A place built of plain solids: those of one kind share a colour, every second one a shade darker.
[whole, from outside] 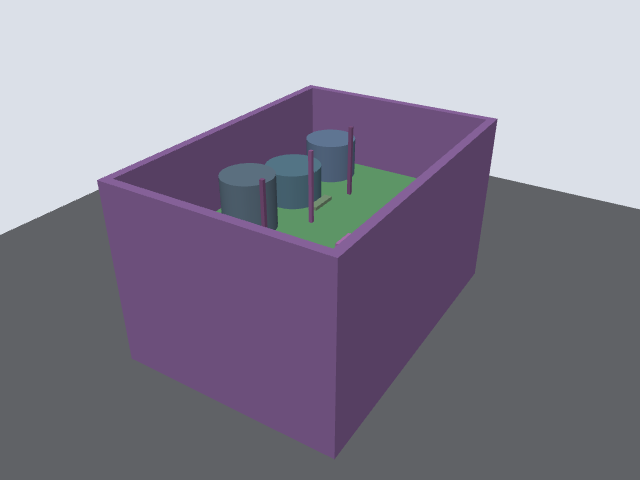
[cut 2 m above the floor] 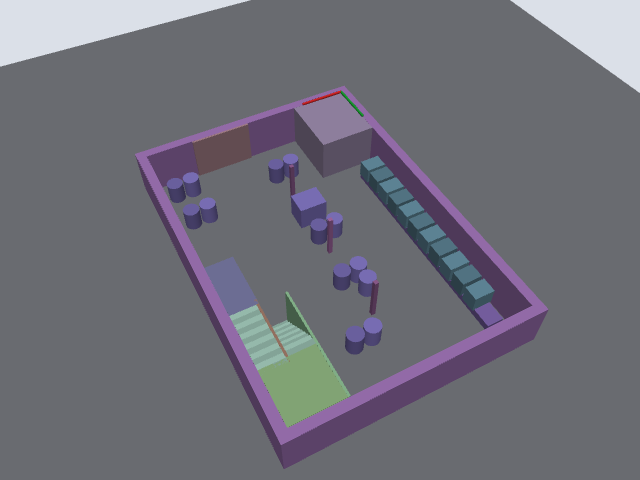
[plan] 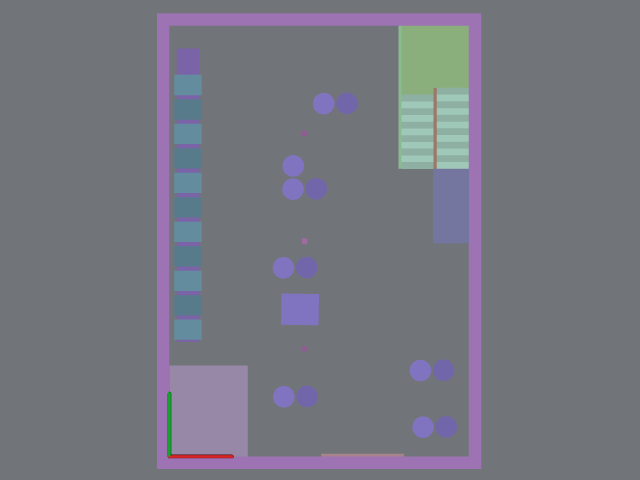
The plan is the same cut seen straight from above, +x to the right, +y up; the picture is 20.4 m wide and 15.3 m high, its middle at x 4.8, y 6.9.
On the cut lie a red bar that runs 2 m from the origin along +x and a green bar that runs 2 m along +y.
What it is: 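The brewhouse of a small tower brewery; brick, two high storeys, a cask and racking floor under a brewing floor, one steep timber stair between them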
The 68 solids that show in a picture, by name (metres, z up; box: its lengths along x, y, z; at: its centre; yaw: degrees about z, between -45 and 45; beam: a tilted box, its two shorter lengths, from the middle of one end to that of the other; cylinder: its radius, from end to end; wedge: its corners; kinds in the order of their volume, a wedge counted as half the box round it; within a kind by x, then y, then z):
{
 "wall_1": {"box": [0.4, 14.53, 8.6], "at": [-0.2, 6.87, 4.25]},
 "wall_2": {"box": [10.34, 0.4, 8.6], "at": [4.77, -0.2, 4.25]},
 "wall_3": {"box": [10.34, 0.4, 8.6], "at": [4.77, 13.93, 4.25]},
 "wall_4": {"box": [0.4, 14.53, 8.6], "at": [9.74, 6.87, 4.25]},
 "upper_floor_1": {"box": [7.31, 13.75, 0.3], "at": [3.65, 6.87, 4.68]},
 "office_1": {"box": [2.5, 2.9, 2.25], "at": [1.25, 1.45, 1.07]},
 "stair_head_landing_1": {"box": [1.14, 2.38, 4.88], "at": [8.98, 7.98, 2.39]},
 "stair_steps_1": {"box": [1.02, 0.22, 0.24], "at": [7.91, 9.28, 0.07]},
 "stair_steps_2": {"box": [1.02, 0.22, 0.44], "at": [7.91, 9.49, 0.17]},
 "stair_steps_3": {"box": [1.02, 0.22, 0.63], "at": [7.91, 9.71, 0.26]},
 "stair_steps_4": {"box": [1.02, 0.22, 0.82], "at": [7.91, 9.92, 0.36]},
 "stair_steps_5": {"box": [1.02, 0.22, 1.02], "at": [7.91, 10.14, 0.46]},
 "stair_steps_6": {"box": [1.02, 0.22, 1.21], "at": [7.91, 10.35, 0.55]},
 "stair_steps_7": {"box": [1.02, 0.22, 1.4], "at": [7.91, 10.57, 0.65]},
 "stair_steps_8": {"box": [1.02, 0.22, 1.59], "at": [7.91, 10.78, 0.75]},
 "stair_steps_9": {"box": [1.02, 0.22, 1.79], "at": [7.91, 11.0, 0.84]},
 "stair_steps_10": {"box": [1.02, 0.22, 1.98], "at": [7.91, 11.21, 0.94]},
 "stair_steps_11": {"box": [1.02, 0.22, 2.17], "at": [7.91, 11.43, 1.04]},
 "stair_steps_12": {"box": [1.02, 0.22, 4.68], "at": [9.03, 9.28, 2.29]},
 "stair_steps_13": {"box": [1.02, 0.22, 4.49], "at": [9.03, 9.49, 2.2]},
 "stair_steps_14": {"box": [1.02, 0.22, 4.3], "at": [9.03, 9.71, 2.1]},
 "stair_steps_15": {"box": [1.02, 0.22, 4.1], "at": [9.03, 9.92, 2.0]},
 "stair_steps_16": {"box": [1.02, 0.22, 3.91], "at": [9.03, 10.14, 1.91]},
 "stair_steps_17": {"box": [1.02, 0.22, 3.72], "at": [9.03, 10.35, 1.81]},
 "stair_steps_18": {"box": [1.02, 0.22, 3.53], "at": [9.03, 10.57, 1.71]},
 "stair_steps_19": {"box": [1.02, 0.22, 3.33], "at": [9.03, 10.78, 1.62]},
 "stair_steps_20": {"box": [1.02, 0.22, 3.14], "at": [9.03, 11.0, 1.52]},
 "stair_steps_21": {"box": [1.02, 0.22, 2.95], "at": [9.03, 11.21, 1.42]},
 "stair_steps_22": {"box": [1.02, 0.22, 2.75], "at": [9.03, 11.43, 1.33]},
 "stair_steps_23": {"box": [1.02, 0.22, 2.56], "at": [9.03, 11.64, 1.23]},
 "liquor_back_1": {"cylinder": 1.22, "from": [2.19, 5.15, 4.78], "to": [2.19, 5.15, 7.3]},
 "stair_half_landing_1": {"box": [2.14, 2.2, 2.37], "at": [8.47, 12.63, 1.13]},
 "copper_1": {"cylinder": 1.25, "from": [2.19, 12.01, 4.78], "to": [2.19, 12.01, 6.73]},
 "mash_tun_1": {"cylinder": 1.33, "from": [2.19, 8.58, 4.78], "to": [2.19, 8.58, 6.49]},
 "load_1": {"cylinder": 0.34, "from": [3.63, 6.01, -0.05], "to": [3.63, 6.01, 0.88]},
 "load_2": {"cylinder": 0.34, "from": [3.65, 1.9, -0.05], "to": [3.65, 1.9, 0.88]},
 "load_3": {"cylinder": 0.34, "from": [3.94, 8.52, -0.05], "to": [3.94, 8.52, 0.88]},
 "load_4": {"cylinder": 0.34, "from": [3.95, 9.26, -0.05], "to": [3.95, 9.26, 0.88]},
 "load_5": {"box": [1.2, 1.0, 1.13], "at": [4.16, 4.69, 0.52], "yaw": -0.9},
 "load_6": {"cylinder": 0.34, "from": [4.37, 6.02, -0.05], "to": [4.37, 6.02, 0.88]},
 "load_7": {"cylinder": 0.34, "from": [4.39, 1.91, -0.05], "to": [4.39, 1.91, 0.88]},
 "load_8": {"cylinder": 0.34, "from": [4.68, 8.53, -0.05], "to": [4.68, 8.53, 0.88]},
 "load_9": {"cylinder": 0.34, "from": [4.92, 11.25, -0.05], "to": [4.92, 11.25, 0.88]},
 "load_10": {"cylinder": 0.34, "from": [5.66, 11.26, -0.05], "to": [5.66, 11.26, 0.88]},
 "load_11": {"cylinder": 0.34, "from": [8.0, 2.74, -0.05], "to": [8.0, 2.74, 0.88]},
 "load_12": {"cylinder": 0.34, "from": [8.08, 0.93, -0.05], "to": [8.08, 0.93, 0.88]},
 "load_13": {"cylinder": 0.34, "from": [8.74, 2.75, -0.05], "to": [8.74, 2.75, 0.88]},
 "load_14": {"cylinder": 0.34, "from": [8.82, 0.94, -0.05], "to": [8.82, 0.94, 0.88]},
 "cask_1": {"box": [0.88, 0.65, 0.74], "at": [0.59, 4.04, 0.67]},
 "cask_2": {"box": [0.88, 0.65, 0.74], "at": [0.59, 4.82, 0.67]},
 "cask_3": {"box": [0.88, 0.65, 0.74], "at": [0.59, 5.6, 0.67]},
 "cask_4": {"box": [0.88, 0.65, 0.74], "at": [0.59, 6.38, 0.67]},
 "cask_5": {"box": [0.88, 0.65, 0.74], "at": [0.59, 7.16, 0.67]},
 "cask_6": {"box": [0.88, 0.65, 0.74], "at": [0.59, 7.94, 0.67]},
 "cask_7": {"box": [0.88, 0.65, 0.74], "at": [0.59, 8.72, 0.67]},
 "cask_8": {"box": [0.88, 0.65, 0.74], "at": [0.59, 9.5, 0.67]},
 "cask_9": {"box": [0.88, 0.65, 0.74], "at": [0.59, 10.28, 0.67]},
 "cask_10": {"box": [0.88, 0.65, 0.74], "at": [0.59, 11.06, 0.67]},
 "cask_11": {"box": [0.88, 0.65, 0.74], "at": [0.59, 11.84, 0.67]},
 "stair_wall_1": {"box": [0.1, 4.56, 5.98], "at": [7.35, 11.45, 2.94]},
 "stillage_1": {"box": [0.72, 9.36, 0.39], "at": [0.59, 8.33, 0.14]},
 "stair_spine_1": {"box": [0.1, 2.79, 5.98], "at": [8.47, 10.35, 2.94]},
 "malt_1": {"box": [1.2, 1.0, 1.13], "at": [7.76, 4.68, 5.34], "yaw": -1.2},
 "post_1": {"box": [0.17, 0.17, 8.3], "at": [4.31, 3.43, 4.1]},
 "post_2": {"box": [0.17, 0.17, 8.3], "at": [4.31, 6.87, 4.1]},
 "post_3": {"box": [0.17, 0.17, 8.3], "at": [4.31, 10.3, 4.1]},
 "loading_door_1": {"box": [2.64, 0.09, 2.87], "at": [6.16, 0.04, 1.39]},
 "plinth_walk_1": {"box": [0.4, 1.4, 0.22], "at": [3.72, 8.58, 4.89]}
}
